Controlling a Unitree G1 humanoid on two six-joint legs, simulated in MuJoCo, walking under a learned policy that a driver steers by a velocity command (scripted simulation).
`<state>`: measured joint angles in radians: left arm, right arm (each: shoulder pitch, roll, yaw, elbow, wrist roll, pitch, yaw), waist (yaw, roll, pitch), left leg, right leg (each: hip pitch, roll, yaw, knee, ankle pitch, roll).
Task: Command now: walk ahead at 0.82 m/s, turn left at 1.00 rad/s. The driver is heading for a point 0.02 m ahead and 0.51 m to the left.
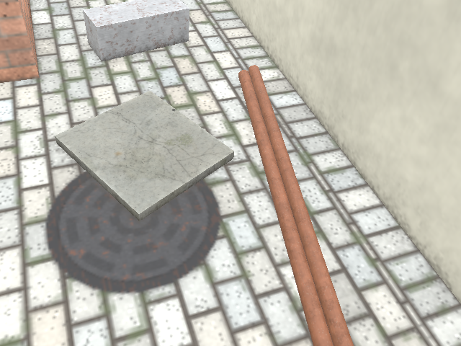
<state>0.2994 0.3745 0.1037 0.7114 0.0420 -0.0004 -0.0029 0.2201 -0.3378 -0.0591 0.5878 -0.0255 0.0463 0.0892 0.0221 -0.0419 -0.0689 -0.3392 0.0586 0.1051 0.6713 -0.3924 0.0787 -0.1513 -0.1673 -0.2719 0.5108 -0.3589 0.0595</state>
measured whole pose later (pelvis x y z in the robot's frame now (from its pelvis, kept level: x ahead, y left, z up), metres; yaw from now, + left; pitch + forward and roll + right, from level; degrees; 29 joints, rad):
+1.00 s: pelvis +0.45 +0.17 +0.01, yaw +36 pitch +1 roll -1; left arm 0.12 0.33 0.03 0.78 0.00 0.02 0.02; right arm 0.09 -0.25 -0.02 0.64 -0.01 0.01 0.00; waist 0.01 -0.03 0.08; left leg -0.38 -0.05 -0.06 0.50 -0.13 0.04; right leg -0.41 -0.03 0.02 0.92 -0.51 0.08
